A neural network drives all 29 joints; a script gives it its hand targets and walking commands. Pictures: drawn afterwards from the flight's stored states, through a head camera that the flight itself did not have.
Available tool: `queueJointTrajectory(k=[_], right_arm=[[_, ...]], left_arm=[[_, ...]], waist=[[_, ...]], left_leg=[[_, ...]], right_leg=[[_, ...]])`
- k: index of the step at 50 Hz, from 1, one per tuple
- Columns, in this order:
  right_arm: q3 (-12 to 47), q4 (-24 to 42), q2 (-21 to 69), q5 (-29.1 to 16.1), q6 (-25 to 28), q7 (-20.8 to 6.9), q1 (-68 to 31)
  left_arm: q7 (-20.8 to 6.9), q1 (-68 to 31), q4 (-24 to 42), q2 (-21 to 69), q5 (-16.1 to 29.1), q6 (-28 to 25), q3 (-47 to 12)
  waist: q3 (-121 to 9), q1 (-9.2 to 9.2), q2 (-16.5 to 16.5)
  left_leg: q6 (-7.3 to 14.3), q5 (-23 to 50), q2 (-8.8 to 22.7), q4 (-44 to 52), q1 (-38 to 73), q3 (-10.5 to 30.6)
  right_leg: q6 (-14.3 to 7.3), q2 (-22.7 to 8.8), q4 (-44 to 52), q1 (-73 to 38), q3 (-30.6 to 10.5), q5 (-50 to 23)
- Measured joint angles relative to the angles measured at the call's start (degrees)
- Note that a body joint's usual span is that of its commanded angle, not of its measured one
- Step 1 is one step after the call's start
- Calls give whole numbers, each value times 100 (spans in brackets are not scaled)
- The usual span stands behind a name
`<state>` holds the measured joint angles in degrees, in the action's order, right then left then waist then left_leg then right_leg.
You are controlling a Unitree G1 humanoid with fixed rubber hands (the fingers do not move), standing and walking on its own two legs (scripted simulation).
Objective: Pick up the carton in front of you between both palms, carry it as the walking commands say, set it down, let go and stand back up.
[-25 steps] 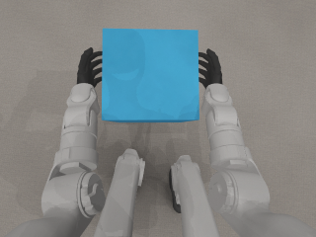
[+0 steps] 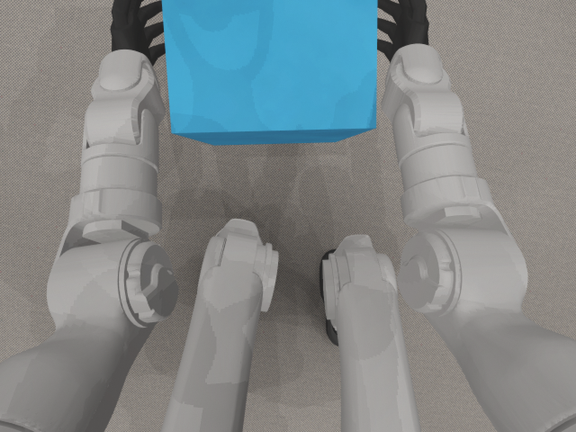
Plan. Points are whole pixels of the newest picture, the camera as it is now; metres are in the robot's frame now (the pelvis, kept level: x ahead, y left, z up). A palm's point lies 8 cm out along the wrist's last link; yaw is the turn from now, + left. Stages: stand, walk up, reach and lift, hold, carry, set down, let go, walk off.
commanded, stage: set down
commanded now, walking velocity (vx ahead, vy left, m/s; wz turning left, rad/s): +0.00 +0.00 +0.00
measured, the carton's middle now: (272, 62) +0.53 +0.08 -0.21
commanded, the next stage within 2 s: none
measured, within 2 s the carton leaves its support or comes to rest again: rests again in 0.70 s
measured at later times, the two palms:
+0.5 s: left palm (156, 60) +0.51 +0.23 -0.21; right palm (382, 57) +0.55 -0.07 -0.22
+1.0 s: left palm (160, 73) +0.50 +0.23 -0.23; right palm (381, 64) +0.55 -0.07 -0.23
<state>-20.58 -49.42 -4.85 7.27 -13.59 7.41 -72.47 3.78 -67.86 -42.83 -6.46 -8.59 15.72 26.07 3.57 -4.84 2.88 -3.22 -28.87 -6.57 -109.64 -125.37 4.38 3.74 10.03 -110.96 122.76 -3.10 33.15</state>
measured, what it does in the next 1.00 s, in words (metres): lowers itself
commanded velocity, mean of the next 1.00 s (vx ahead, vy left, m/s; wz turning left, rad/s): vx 0.00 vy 0.00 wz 0.00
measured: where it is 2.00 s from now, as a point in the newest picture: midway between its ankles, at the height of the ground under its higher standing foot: (284, 304)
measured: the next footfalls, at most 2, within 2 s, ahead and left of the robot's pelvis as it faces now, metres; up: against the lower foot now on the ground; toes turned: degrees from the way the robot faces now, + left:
none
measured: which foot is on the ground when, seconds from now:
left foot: down 0.00-1.00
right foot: down 0.00-1.00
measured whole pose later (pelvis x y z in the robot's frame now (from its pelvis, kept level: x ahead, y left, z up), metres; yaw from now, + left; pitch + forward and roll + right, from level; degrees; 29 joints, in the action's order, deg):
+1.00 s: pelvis +0.00 -0.01 -0.07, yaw +0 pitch +36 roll +1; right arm -14.3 -63.5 -11.7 3.8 -9.9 6.1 -84.5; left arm -0.5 -77.6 -55.6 -13.4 -6.2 12.0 24.8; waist 19.5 -6.5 3.0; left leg -2.7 -32.5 -3.1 -124.3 -127.9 1.8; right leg 2.2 10.1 -126.4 126.6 -1.2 35.9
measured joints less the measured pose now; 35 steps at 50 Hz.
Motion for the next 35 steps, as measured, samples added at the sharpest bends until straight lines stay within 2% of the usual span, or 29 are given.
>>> queueJointTrajectory(k=[8, 17, 35], right_arm=[[387, -236, -315, -343, 65, 132, -522], [980, -402, -518, -775, 98, 318, -671], [897, -1079, -570, -639, 265, 232, -900]], left_arm=[[101, -496, -220, -301, 322, -64, -231], [186, -569, -445, -533, 838, -190, -500], [-122, -689, -985, -589, 517, -311, -331]], waist=[[670, -64, -7], [1095, -152, -135], [1316, -152, 25]], left_leg=[[-29, -99, -26, -597, -370, -34], [58, -392, 141, -1136, -355, -200], [-7, -422, 251, -1322, -293, -204]], right_leg=[[39, 45, -612, 363, 40, 125], [86, 163, -1149, 394, -15, 354], [-87, 107, -1388, 424, 112, 325]])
